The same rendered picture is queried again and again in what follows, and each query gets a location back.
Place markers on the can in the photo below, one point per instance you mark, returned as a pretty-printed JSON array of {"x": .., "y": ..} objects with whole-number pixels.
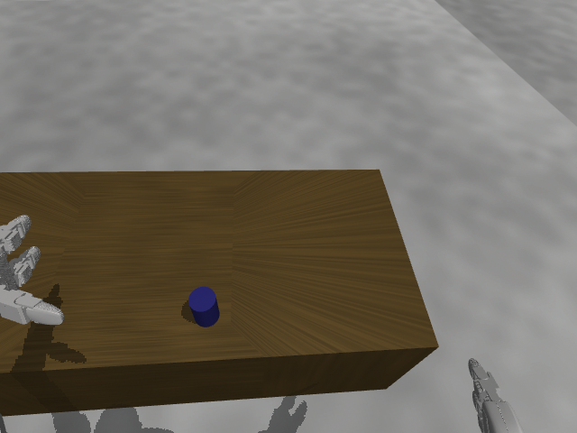
[{"x": 203, "y": 304}]

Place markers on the right robot hand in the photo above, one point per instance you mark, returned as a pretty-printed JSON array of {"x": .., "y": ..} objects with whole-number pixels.
[{"x": 494, "y": 414}]

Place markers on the left robot hand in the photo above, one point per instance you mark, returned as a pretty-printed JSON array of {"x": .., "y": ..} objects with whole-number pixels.
[{"x": 18, "y": 305}]

